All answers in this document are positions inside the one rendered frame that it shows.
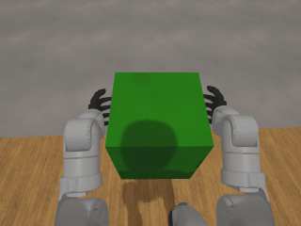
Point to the left robot forearm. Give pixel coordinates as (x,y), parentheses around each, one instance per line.
(81,150)

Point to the left robot hand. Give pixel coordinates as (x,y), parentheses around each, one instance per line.
(96,101)

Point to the carton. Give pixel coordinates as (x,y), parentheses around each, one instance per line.
(158,126)

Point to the robot right upper arm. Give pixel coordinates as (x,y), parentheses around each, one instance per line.
(243,210)

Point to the right robot shin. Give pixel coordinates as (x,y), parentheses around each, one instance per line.
(182,203)

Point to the robot right thigh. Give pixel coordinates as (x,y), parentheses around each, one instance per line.
(186,215)

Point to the right robot forearm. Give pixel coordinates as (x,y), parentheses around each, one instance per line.
(240,147)

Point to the right robot hand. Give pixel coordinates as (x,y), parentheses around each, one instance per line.
(217,99)

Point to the robot left upper arm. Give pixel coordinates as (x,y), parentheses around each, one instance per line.
(83,212)

